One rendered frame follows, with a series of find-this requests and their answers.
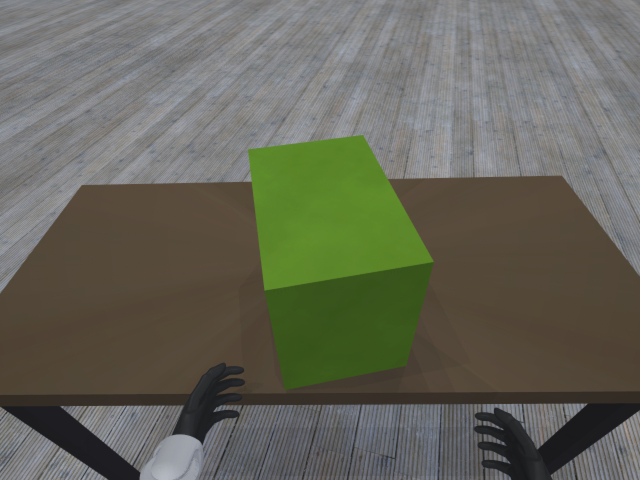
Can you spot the robot right hand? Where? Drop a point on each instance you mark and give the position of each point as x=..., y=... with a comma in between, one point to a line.
x=526, y=461

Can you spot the robot left hand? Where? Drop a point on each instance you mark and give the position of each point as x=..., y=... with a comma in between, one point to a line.
x=197, y=416

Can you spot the carton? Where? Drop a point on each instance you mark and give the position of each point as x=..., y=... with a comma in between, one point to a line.
x=345, y=272

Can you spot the robot left forearm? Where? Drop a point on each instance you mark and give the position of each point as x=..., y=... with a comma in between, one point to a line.
x=177, y=457

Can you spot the table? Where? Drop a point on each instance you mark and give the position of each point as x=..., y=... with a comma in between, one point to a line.
x=137, y=290

